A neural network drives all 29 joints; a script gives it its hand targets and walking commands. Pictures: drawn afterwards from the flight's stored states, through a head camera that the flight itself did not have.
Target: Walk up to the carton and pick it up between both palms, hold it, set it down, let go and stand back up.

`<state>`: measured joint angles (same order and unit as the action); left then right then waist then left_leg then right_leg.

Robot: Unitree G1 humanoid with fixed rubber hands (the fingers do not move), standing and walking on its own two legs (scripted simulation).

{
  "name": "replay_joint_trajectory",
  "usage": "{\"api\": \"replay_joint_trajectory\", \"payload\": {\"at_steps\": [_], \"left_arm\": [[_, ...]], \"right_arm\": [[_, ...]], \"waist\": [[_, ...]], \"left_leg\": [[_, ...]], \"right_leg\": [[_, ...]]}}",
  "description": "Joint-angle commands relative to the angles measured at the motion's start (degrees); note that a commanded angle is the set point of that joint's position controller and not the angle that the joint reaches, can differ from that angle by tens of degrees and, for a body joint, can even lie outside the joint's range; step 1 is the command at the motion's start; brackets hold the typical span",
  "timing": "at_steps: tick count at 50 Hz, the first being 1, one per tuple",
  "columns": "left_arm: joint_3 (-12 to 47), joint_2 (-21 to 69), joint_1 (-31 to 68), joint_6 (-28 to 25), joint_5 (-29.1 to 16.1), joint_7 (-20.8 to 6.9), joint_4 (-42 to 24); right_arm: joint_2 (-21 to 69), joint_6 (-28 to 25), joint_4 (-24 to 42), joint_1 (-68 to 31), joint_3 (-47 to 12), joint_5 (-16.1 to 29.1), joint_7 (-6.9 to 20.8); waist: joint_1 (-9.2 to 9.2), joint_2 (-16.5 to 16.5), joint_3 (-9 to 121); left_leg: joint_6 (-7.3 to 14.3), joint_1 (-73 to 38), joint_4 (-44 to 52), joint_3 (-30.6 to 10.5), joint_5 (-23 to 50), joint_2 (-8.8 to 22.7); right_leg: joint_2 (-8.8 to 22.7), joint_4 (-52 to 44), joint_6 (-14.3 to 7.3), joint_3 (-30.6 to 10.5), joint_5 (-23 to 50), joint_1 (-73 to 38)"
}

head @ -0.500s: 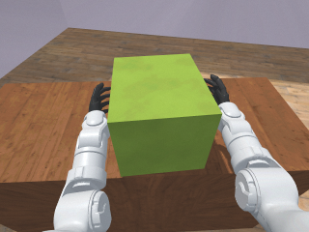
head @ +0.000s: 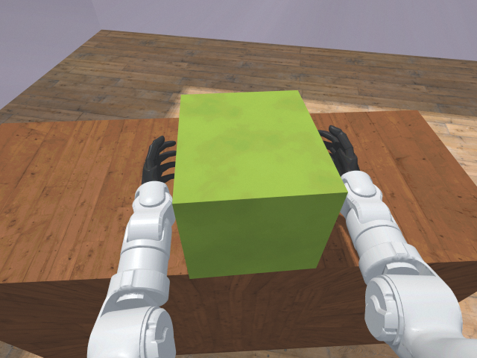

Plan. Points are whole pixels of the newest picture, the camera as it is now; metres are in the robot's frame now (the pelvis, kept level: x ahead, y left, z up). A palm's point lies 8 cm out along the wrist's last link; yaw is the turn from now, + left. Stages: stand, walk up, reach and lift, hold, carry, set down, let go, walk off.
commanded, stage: set down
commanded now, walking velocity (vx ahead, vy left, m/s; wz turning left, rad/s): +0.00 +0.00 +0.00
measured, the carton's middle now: (246, 179) +0.43 +0.02 +0.05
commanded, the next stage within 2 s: none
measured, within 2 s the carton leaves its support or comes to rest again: rests again in 0.16 s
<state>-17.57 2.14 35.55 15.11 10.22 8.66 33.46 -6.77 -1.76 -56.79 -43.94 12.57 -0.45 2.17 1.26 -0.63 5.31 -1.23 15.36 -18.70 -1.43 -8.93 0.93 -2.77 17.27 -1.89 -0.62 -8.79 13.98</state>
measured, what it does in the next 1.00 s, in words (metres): stands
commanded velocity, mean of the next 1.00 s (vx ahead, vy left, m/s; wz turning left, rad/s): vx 0.00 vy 0.00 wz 0.00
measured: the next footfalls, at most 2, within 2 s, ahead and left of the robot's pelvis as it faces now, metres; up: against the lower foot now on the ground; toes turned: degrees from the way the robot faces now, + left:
none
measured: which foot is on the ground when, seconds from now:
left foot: down 0.00-1.00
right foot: down 0.00-1.00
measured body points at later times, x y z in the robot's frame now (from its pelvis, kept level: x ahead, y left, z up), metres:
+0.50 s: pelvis -0.01 +0.00 +0.00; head +0.01 +0.00 +0.45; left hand +0.39 +0.18 +0.09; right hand +0.42 -0.15 +0.10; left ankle +0.00 +0.13 -0.75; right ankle -0.01 -0.10 -0.75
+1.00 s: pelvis -0.01 +0.00 +0.00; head +0.01 +0.01 +0.45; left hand +0.39 +0.18 +0.08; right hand +0.41 -0.15 +0.09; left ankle +0.00 +0.13 -0.75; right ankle -0.01 -0.09 -0.75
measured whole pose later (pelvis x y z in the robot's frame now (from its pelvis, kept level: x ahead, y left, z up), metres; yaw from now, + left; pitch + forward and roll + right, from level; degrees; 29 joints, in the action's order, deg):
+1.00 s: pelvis -0.01 +0.00 +0.00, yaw +0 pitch +5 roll +0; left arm -23.3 4.9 34.9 4.2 14.8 5.7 37.9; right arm -2.8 -8.7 -55.9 -41.9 25.0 -12.1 6.2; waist 2.0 -1.3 3.2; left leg -0.8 13.7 -16.4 0.4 -7.5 0.8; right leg -1.8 17.0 -1.8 0.4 -8.3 13.4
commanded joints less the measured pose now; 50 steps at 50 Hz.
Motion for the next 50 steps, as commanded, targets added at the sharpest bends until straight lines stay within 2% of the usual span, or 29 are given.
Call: {"api": "replay_joint_trajectory", "payload": {"at_steps": [1, 2, 3, 6, 8, 9, 11, 12, 14, 15, 17, 18, 21, 23, 26, 27, 30, 32, 33, 34, 35, 36, 37, 41, 44, 45, 47, 48, 50], "left_arm": [[23.32, 33.17, 41.86, -5.02, -3.13, -5.6, -9.24], [23.11, 33.17, 40.85, -4.92, -3.31, -5.68, -7.98], [24.13, 33.98, 41.65, -5.4, -3.07, -5.59, -9.54], [21.23, 32.49, 40.43, -6.04, -1.88, -5.61, -5.57], [20.19, 32.38, 39.81, -6.26, -1.6, -5.92, -4.24], [20.79, 32.9, 40.91, -6.95, -2.03, -5.95, -6.07], [23.44, 34.0, 41.77, -8.23, -2.69, -5.77, -6.9], [22.26, 32.85, 41.58, -8.35, -2.43, -5.88, -5.63], [21.77, 32.69, 41.49, -8.39, -2.02, -5.93, -4.99], [18.79, 31.23, 39.5, -7.84, -0.48, -6.22, -2.41], [18.28, 31.05, 39.74, -7.96, -0.35, -6.2, -1.83], [18.5, 31.46, 37.98, -8.6, -0.55, -6.48, -1.83], [17.42, 30.98, 37.09, -9.2, 0.07, -7.17, -0.07], [16.57, 30.4, 37.48, -9.79, 0.75, -7.28, -0.07], [16.22, 30.35, 36.56, -10.08, 0.4, -7.19, 0.89], [15.58, 29.74, 36.83, -10.16, 1.12, -7.24, 1.72], [13.51, 28.79, 34.94, -10.07, 1.92, -8.04, 3.57], [13.38, 29.09, 34.48, -10.43, 2.54, -7.95, 2.8], [13.95, 29.89, 34.08, -10.73, 2.14, -7.92, 1.78], [13.57, 29.1, 33.78, -10.7, 2.5, -8.15, 2.97], [14.33, 30.06, 34.95, -11.0, 1.83, -8.0, 1.42], [12.67, 28.53, 33.0, -10.7, 3.26, -7.99, 3.28], [13.09, 28.71, 33.59, -11.14, 2.34, -7.98, 2.55], [11.49, 28.07, 31.67, -10.41, 3.81, -8.03, 3.46], [12.13, 28.48, 29.77, -10.44, 3.99, -8.38, 4.02], [12.11, 28.76, 29.02, -10.77, 3.93, -8.26, 3.21], [12.31, 28.76, 29.16, -10.91, 4.21, -8.4, 3.53], [11.61, 28.18, 29.54, -10.75, 4.31, -8.41, 2.59], [10.55, 28.05, 27.85, -10.47, 5.1, -8.67, 3.21]], "right_arm": [[30.48, -3.58, 10.43, -37.34, -12.8, -1.17, 6.92], [30.18, -3.92, 11.14, -38.2, -12.93, -0.64, 6.79], [31.21, -4.16, 10.68, -36.93, -13.14, -0.73, 6.64], [30.76, -4.38, 9.78, -37.74, -11.99, -1.76, 7.01], [29.6, -4.23, 7.0, -36.03, -10.18, -3.23, 7.16], [30.56, -4.76, 8.29, -35.9, -10.99, -3.41, 7.19], [30.84, -5.77, 7.87, -35.06, -10.82, -3.81, 7.12], [30.88, -5.7, 7.08, -35.06, -10.65, -3.33, 7.08], [30.45, -5.66, 6.53, -34.92, -9.49, -4.07, 7.41], [29.99, -5.17, 4.97, -34.33, -8.9, -4.66, 7.41], [29.37, -5.52, 4.59, -34.44, -6.75, -5.72, 7.71], [30.06, -5.91, 6.04, -34.02, -7.77, -5.94, 7.71], [29.97, -6.06, 4.14, -32.22, -6.82, -7.28, 7.32], [30.41, -6.28, 4.33, -32.39, -6.84, -7.77, 7.66], [28.76, -6.88, 3.55, -31.83, -4.63, -9.03, 8.13], [29.76, -6.62, 2.72, -31.26, -4.26, -9.17, 8.24], [29.03, -6.46, 3.26, -30.72, -3.07, -10.51, 8.25], [29.18, -6.74, 2.56, -29.37, -2.45, -11.41, 8.44], [29.33, -7.3, 5.22, -30.71, -3.32, -11.27, 8.69], [28.81, -6.95, 2.91, -29.0, -2.29, -11.58, 8.41], [28.8, -7.29, 4.16, -29.67, -2.33, -12.05, 8.6], [28.76, -6.9, 1.79, -27.94, -2.62, -11.38, 8.68], [29.52, -7.24, 3.53, -28.42, -2.96, -11.81, 8.74], [28.1, -6.89, 3.02, -27.58, -1.01, -12.65, 9.39], [27.46, -7.21, 2.5, -25.47, -0.24, -13.88, 9.09], [28.4, -7.62, 4.56, -26.06, -1.02, -13.53, 8.98], [28.5, -7.48, 2.47, -24.57, -0.9, -13.94, 9.13], [27.98, -7.24, 2.84, -24.9, -0.44, -13.64, 9.35], [27.65, -6.8, 2.86, -23.75, -0.38, -13.6, 9.6]], "waist": [[0.3, 0.27, 35.57], [0.57, -0.14, 34.97], [-0.22, 1.09, 35.42], [1.21, -0.34, 33.25], [0.4, -0.54, 31.51], [0.67, 0.01, 33.51], [-0.65, 0.72, 35.17], [-0.01, 1.13, 34.08], [-0.27, 1.4, 33.21], [0.72, 0.53, 29.59], [0.06, 0.94, 29.6], [0.81, -0.06, 31.3], [-0.23, -1.7, 29.26], [0.65, -0.88, 29.19], [0.01, -0.81, 28.58], [0.57, -0.37, 27.14], [0.33, -1.96, 24.46], [0.55, -0.76, 24.8], [0.95, -1.32, 27.24], [0.18, -0.91, 25.0], [-0.08, -0.66, 26.77], [0.64, -0.11, 23.16], [0.76, -1.47, 24.89], [1.22, -0.64, 21.45], [-0.66, -0.95, 20.78], [0.06, -1.32, 22.62], [-0.36, -1.2, 20.71], [0.64, -1.05, 20.94], [0.7, -0.53, 19.4]], "left_leg": [[-2.23, -14.94, -1.47, 3.56, 19.75, -0.32], [-2.18, -14.04, -1.69, 3.61, 20.78, -0.25], [-2.61, -14.91, -2.36, 3.7, 22.53, -0.49], [-1.82, -13.11, -1.06, 3.89, 18.23, -0.17], [-1.66, -12.73, -0.34, 4.18, 16.15, -0.28], [-1.95, -12.5, -0.39, 4.68, 17.51, -0.63], [-2.26, -12.41, -1.08, 3.9, 18.45, -0.58], [-2.02, -12.78, -1.31, 4.22, 18.75, -0.52], [-2.17, -12.87, -0.32, 4.4, 16.61, -0.26], [-1.36, -11.18, 0.39, 4.78, 14.01, -0.43], [-1.67, -11.49, 0.94, 4.86, 13.23, -0.01], [-1.48, -10.36, 0.73, 5.22, 14.15, -0.51], [-0.83, -8.26, 1.38, 5.2, 13.16, -0.48], [-0.71, -7.3, 1.79, 5.64, 11.79, -0.87], [-0.78, -8.27, 2.31, 5.6, 10.69, -0.34], [-0.61, -8.41, 2.52, 5.7, 9.56, -0.18], [-0.03, -6.11, 3.31, 6.24, 7.01, -0.45], [-0.32, -7.03, 3.37, 6.41, 8.08, -0.51], [-0.39, -7.56, 3.16, 6.4, 9.87, -0.34], [-0.29, -5.99, 3.09, 6.23, 8.69, -0.62], [-0.42, -5.99, 3.06, 6.09, 9.07, -0.68], [-0.14, -6.21, 3.52, 6.11, 8.07, -0.62], [0.06, -6.51, 3.67, 6.38, 7.5, -0.52], [-0.01, -8.25, 4.08, 6.21, 6.52, 0.17], [-0.05, -7.95, 3.57, 6.35, 7.69, -0.14], [0.11, -7.76, 3.4, 6.17, 7.94, -0.24], [-0.03, -6.45, 3.67, 6.39, 7.45, -0.56], [0.01, -7.75, 3.79, 6.51, 7.14, -0.11], [0.11, -7.73, 3.82, 6.84, 7.03, -0.42]], "right_leg": [[1.72, 1.35, 3.42, 4.04, 27.05, -10.7], [1.63, 1.42, 3.33, 4.05, 28.26, -11.16], [1.84, 1.79, 3.59, 4.02, 30.31, -11.33], [1.81, 0.83, 3.32, 3.63, 25.67, -10.56], [1.77, 0.68, 3.26, 3.93, 24.57, -11.26], [1.77, 1.22, 3.35, 4.16, 26.24, -12.02], [2.1, 1.49, 3.47, 4.09, 27.6, -11.85], [2.25, 1.46, 3.68, 3.57, 27.8, -12.11], [1.99, 0.62, 3.26, 4.18, 24.82, -10.56], [2.43, 0.35, 3.39, 3.56, 22.95, -11.19], [2.19, 0.26, 3.19, 4.21, 21.26, -10.11], [2.21, 0.47, 3.31, 4.16, 23.49, -12.02], [2.73, 1.22, 4.06, 3.5, 26.5, -14.8], [3.01, 1.46, 4.06, 3.34, 25.05, -15.53], [2.49, 0.24, 3.43, 4.35, 20.94, -12.55], [2.66, 0.25, 3.71, 3.98, 19.77, -11.99], [3.16, 0.43, 4.04, 3.65, 19.49, -13.61], [2.83, 0.09, 3.54, 4.13, 18.59, -13.18], [2.44, 0.35, 3.54, 4.39, 19.93, -13.97], [3.39, 0.39, 3.86, 3.56, 21.1, -14.04], [3.01, 0.67, 3.64, 3.89, 20.59, -13.76], [3.27, 0.15, 3.63, 3.62, 19.12, -13.28], [3.08, 0.59, 4.03, 3.8, 19.66, -13.33], [2.52, -0.94, 3.19, 4.56, 13.12, -10.14], [2.55, -0.91, 3.25, 4.78, 15.89, -10.65], [2.62, -0.44, 3.42, 4.39, 17.27, -11.27], [2.82, -0.17, 3.43, 4.2, 17.05, -12.23], [2.41, -0.34, 3.23, 4.42, 14.52, -10.77], [2.54, -0.71, 3.29, 4.49, 14.03, -10.62]]}}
